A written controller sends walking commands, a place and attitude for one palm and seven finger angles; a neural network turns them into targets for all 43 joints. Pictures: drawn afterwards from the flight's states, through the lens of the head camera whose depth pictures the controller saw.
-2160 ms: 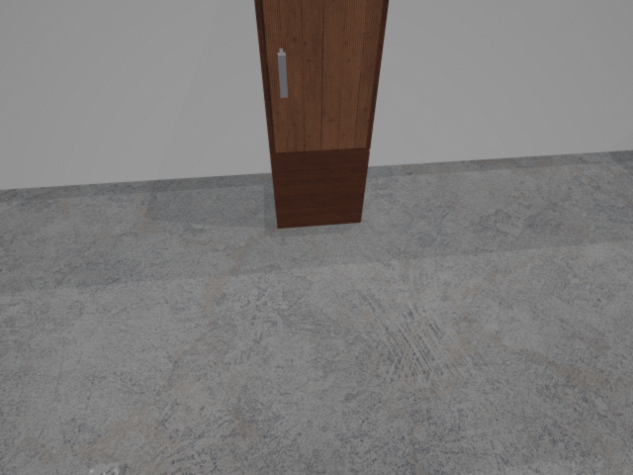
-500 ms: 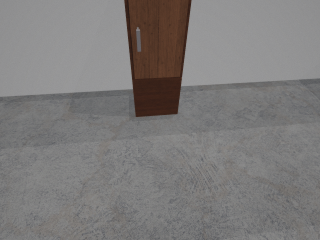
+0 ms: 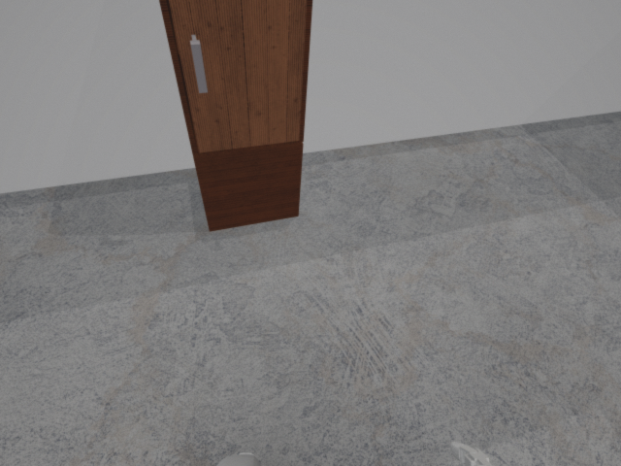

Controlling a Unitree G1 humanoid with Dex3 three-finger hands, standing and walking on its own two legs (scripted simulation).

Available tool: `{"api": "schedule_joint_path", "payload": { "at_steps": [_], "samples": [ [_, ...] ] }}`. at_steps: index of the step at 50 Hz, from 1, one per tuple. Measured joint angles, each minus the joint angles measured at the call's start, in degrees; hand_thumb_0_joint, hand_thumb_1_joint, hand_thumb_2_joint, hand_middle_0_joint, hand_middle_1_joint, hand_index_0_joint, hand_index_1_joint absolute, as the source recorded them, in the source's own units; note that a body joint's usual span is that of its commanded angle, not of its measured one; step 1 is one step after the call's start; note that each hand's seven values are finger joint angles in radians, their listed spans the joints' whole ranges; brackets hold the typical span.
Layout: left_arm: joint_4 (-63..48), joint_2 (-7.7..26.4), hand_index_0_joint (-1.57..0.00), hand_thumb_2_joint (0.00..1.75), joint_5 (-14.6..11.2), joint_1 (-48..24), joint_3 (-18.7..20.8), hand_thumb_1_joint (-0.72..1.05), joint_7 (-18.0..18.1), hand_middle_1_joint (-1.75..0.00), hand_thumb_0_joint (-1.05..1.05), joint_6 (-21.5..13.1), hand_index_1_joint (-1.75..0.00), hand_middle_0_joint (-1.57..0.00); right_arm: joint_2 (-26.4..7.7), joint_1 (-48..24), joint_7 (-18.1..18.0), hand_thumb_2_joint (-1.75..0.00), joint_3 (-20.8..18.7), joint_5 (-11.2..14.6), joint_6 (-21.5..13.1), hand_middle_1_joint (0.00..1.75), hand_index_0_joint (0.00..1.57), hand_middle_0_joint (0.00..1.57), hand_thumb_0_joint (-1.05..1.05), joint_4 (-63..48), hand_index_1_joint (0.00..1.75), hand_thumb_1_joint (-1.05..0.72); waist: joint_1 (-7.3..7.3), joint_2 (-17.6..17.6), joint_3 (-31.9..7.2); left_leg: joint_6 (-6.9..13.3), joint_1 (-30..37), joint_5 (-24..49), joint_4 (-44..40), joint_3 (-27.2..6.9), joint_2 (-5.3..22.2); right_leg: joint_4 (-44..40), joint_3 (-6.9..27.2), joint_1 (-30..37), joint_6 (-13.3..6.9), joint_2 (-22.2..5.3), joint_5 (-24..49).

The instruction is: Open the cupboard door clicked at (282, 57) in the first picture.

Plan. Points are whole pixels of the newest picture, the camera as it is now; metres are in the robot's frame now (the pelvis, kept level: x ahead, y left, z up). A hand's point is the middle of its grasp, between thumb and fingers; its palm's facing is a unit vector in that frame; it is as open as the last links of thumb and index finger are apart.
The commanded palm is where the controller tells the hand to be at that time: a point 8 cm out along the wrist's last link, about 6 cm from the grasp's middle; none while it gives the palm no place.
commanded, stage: walk to a spot facing it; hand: left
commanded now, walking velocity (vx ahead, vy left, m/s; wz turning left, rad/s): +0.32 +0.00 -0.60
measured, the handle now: (198, 63) +1.00 +0.41 -0.02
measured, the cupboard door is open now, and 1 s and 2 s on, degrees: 0 0 0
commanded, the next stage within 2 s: turn to face it in 0.56 s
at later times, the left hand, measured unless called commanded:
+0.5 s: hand (282, 304) +0.39 +0.09 -0.13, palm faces -0.38 -0.90 -0.22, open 7.4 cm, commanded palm none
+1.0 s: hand (288, 306) +0.41 +0.08 -0.17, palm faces -0.22 -0.96 -0.15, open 7.3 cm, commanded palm none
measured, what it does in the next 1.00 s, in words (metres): walks ahead, turning right: right foot, then left foot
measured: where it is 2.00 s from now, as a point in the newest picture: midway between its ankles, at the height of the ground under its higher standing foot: (346, 451)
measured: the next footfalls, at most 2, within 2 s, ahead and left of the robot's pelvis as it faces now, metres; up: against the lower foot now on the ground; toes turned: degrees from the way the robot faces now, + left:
right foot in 0.52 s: +0.30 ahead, -0.18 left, +0.00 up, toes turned -26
left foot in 0.96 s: +0.43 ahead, -0.01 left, +0.00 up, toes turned -11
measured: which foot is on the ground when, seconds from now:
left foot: down 0.00-0.52, up 0.54-0.94, down 0.96-1.00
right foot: up 0.00-0.50, down 0.52-0.98, up 1.00-1.00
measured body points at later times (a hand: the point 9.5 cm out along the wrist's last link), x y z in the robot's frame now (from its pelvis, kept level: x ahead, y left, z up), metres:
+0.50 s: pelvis +0.17 -0.03 +0.00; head +0.20 -0.06 +0.45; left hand +0.41 +0.14 -0.11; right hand +0.01 -0.23 -0.14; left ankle +0.08 +0.12 -0.72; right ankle +0.26 -0.17 -0.71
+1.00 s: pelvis +0.32 -0.08 +0.01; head +0.32 -0.05 +0.46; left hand +0.42 +0.13 -0.15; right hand +0.30 -0.32 -0.13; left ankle +0.39 +0.00 -0.72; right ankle +0.26 -0.17 -0.72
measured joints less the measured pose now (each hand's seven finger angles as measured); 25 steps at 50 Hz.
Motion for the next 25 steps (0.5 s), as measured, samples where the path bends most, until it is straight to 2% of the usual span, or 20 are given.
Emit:
{"api": "schedule_joint_path", "payload": {
  "at_steps": [2,4,7,12,17,22,25],
  "samples": [
    [0.03,1.35,-0.21,0.9,-0.12,-2.18,0.75,0.9,-0.12,-0.3,0.01,0.83,-0.3,-0.2,1.07,-0.25,-0.59,-0.9,0.3,-0.3,-0.82,0.3,0.2,0.2,0.0,-0.22,0.3,-0.91,-0.11,-1.03,0.68,1.53,0.92,-1.97,3.45,2.25,0.33,17.48,-1.96,-6.81,-1.37,-0.08,-1.39],
    [-0.76,3.1,-0.2,0.9,0.21,-4.86,1.47,0.91,-0.32,-0.3,0.01,1.31,-0.3,-0.2,2.19,1.11,-0.9,-0.9,0.56,-0.42,-0.83,0.3,0.2,0.2,0.0,0.19,0.3,-0.91,-0.32,-1.7,0.27,1.99,3.81,-3.66,2.16,4.18,0.62,30.0,-5.58,-13.58,-1.89,-0.98,1.58],
    [-3.67,5.28,-0.2,0.9,0.67,-9.18,2.53,0.91,-0.88,-0.3,0.01,1.74,-0.3,-0.2,3.27,4.35,-1.71,-0.9,-0.06,-0.09,-1.04,0.3,0.2,0.2,0.0,1.74,0.3,-0.92,-0.49,-2.02,-0.8,1.75,8.71,-3.02,-3.25,6.69,0.64,35.7,-9.88,-21.5,-1.36,-3.25,8.07],
    [-8.79,6.63,-0.2,0.9,0.97,-15.54,3.51,0.91,-1.6,-0.3,0.01,2.41,-0.3,-0.19,0.7,9.0,-2.13,-0.9,-1.29,-0.28,-1.26,0.3,0.2,0.2,-0.02,3.78,0.3,-0.95,-1.75,-1.55,-1.92,1.83,15.23,-2.72,-10.37,10.77,0.07,31.77,-11.58,-29.6,0.19,-6.19,15.76],
    [-11.63,6.44,-0.19,0.9,1.06,-21.23,3.06,0.92,-2.29,-0.3,0.0,2.9,-0.3,-0.19,-1.02,13.43,-1.74,-0.9,-1.38,-0.52,-0.67,0.3,0.2,0.2,-0.01,5.8,0.3,-0.93,-3.68,-0.41,-0.53,0.68,20.83,-4.47,-13.65,13.98,0.23,19.89,-12.27,-30.91,0.75,-8.0,19.58],
    [-12.83,5.28,-0.19,0.9,0.79,-25.58,2.03,0.91,-2.67,-0.3,0.0,2.97,-0.3,-0.19,-1.43,17.2,-1.33,-0.9,-1.21,-1.06,0.32,0.3,0.2,0.19,0.0,7.04,0.3,-0.92,-6.33,1.03,1.92,-1.96,25.43,-8.61,-12.91,17.15,2.03,8.01,-14.02,-27.46,-0.89,-6.87,17.92],
    [-13.66,4.62,-0.2,0.9,0.7,-27.01,1.15,0.91,-2.86,-0.3,0.0,1.89,-0.3,-0.19,-1.28,19.41,-0.98,-0.9,-1.04,-1.05,1.14,0.3,0.2,0.19,0.0,7.64,0.3,-0.91,-7.33,2.2,3.09,-4.06,26.11,-13.32,-6.7,18.35,5.28,2.16,-16.07,-22.64,-3.08,-4.32,14.81]
  ]
}}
